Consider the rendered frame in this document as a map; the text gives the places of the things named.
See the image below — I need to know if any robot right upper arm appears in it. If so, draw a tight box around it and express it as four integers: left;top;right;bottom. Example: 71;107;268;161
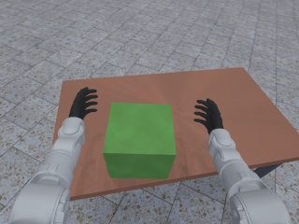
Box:
229;188;290;224

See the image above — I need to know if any robot left upper arm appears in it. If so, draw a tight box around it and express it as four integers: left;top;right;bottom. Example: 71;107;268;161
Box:
10;183;71;224

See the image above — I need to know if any table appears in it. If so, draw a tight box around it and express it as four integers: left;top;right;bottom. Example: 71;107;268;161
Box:
51;67;299;202

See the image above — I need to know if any left robot hand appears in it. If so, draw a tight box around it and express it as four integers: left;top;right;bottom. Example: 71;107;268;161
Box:
68;87;98;120

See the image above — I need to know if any right robot hand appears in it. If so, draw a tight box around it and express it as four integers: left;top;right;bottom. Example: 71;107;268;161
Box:
194;98;224;134

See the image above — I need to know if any robot right forearm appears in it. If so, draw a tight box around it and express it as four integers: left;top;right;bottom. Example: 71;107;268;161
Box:
208;128;292;224

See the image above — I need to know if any carton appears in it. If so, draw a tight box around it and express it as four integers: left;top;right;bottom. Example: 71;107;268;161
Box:
103;102;177;179

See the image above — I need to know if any robot left forearm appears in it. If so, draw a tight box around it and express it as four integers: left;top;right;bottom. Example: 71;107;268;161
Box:
9;117;85;224

